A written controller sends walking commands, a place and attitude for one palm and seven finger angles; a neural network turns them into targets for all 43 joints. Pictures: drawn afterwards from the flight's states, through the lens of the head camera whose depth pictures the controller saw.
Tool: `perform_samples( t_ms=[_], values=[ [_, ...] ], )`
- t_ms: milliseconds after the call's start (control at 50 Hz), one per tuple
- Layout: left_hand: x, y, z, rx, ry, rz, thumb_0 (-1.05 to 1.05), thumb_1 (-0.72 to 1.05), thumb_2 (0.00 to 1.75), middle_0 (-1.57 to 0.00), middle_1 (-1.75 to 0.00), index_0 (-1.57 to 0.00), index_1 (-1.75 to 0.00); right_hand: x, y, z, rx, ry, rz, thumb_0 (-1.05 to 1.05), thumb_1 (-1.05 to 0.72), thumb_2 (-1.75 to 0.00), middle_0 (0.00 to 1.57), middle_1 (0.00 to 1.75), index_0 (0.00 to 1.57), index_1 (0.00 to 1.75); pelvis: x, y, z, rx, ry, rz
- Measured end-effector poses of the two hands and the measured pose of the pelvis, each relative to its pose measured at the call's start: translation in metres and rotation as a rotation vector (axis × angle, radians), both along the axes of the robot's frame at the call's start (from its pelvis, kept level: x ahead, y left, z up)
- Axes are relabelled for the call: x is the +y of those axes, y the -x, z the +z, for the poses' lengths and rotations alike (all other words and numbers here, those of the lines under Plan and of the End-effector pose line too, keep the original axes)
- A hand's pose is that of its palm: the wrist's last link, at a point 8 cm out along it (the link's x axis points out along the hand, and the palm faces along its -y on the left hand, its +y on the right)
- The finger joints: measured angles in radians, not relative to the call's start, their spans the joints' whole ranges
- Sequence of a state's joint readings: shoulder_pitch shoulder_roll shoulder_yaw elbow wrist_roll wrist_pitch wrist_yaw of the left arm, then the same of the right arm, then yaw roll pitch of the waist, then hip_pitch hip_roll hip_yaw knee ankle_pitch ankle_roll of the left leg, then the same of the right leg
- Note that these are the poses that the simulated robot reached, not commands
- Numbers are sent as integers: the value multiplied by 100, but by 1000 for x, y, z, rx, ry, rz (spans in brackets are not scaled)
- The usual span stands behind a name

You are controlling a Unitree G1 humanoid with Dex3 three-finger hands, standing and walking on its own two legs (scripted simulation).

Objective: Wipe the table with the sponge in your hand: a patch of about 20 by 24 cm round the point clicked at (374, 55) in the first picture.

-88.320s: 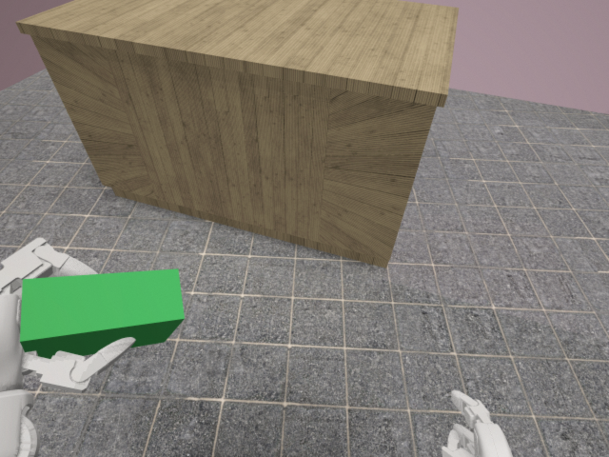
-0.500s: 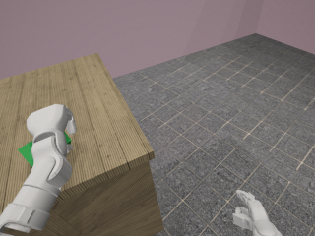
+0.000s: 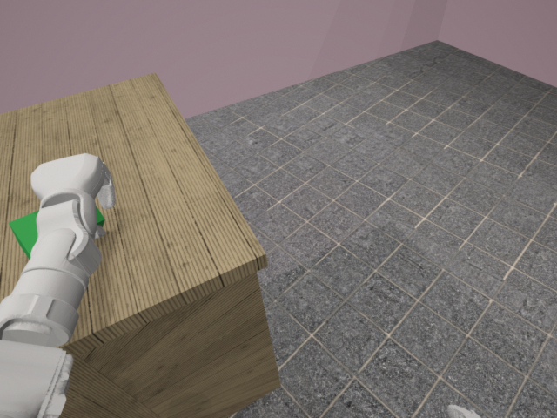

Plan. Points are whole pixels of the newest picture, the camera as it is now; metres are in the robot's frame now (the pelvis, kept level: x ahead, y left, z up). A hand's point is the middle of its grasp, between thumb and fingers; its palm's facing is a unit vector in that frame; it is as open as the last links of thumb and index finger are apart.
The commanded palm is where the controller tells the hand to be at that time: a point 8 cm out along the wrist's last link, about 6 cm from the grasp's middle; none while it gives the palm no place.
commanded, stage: wipe forward along the middle lane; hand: left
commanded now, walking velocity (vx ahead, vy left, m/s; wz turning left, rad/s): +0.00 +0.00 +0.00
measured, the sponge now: (60, 235) +0.36 +0.38 +0.08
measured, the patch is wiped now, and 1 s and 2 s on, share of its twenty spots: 0.95 0.95 0.95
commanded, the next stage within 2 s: slide back across to the first lane in 1.00 s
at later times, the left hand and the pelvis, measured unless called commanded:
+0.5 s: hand (81, 188) +0.42 +0.35 +0.13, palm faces -0.09 +0.06 -0.99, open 7.0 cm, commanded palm +0.41 +0.34 +0.14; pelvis +0.00 +0.02 +0.00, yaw +0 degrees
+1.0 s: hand (79, 170) +0.46 +0.37 +0.13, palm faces -0.13 +0.06 -0.99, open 7.1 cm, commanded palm +0.47 +0.37 +0.15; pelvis +0.01 +0.03 -0.01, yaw -1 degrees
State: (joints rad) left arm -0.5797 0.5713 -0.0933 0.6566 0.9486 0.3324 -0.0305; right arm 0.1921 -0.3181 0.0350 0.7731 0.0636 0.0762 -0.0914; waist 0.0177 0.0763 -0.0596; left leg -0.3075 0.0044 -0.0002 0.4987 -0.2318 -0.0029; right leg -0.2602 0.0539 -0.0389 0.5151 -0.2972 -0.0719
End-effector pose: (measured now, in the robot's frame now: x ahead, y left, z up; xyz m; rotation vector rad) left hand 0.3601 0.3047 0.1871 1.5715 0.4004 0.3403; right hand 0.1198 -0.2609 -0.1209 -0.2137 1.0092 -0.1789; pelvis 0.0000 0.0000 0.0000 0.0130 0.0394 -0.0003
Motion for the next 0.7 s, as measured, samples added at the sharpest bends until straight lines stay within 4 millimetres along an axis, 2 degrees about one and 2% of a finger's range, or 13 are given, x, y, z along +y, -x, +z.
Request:
perform_samples(
  t_ms=[420, 700],
  values=[
    [29, -38, 0, 34, -16, -11, 1, -42, 117, -83, -158, -121, -160, 10, 21, 1, 59, 10, -40, 0, -90, -90, 20, 30, 20, 30, 15, -3, 0, 64, 14, 0],
    [40, -56, 0, 30, -16, -12, 4, -45, 118, -85, -158, -121, -160, 22, 39, -3, 117, 5, -65, 0, -90, -90, 20, 30, 20, 30, 27, -5, -2, 97, 20, 1]
  ],
)
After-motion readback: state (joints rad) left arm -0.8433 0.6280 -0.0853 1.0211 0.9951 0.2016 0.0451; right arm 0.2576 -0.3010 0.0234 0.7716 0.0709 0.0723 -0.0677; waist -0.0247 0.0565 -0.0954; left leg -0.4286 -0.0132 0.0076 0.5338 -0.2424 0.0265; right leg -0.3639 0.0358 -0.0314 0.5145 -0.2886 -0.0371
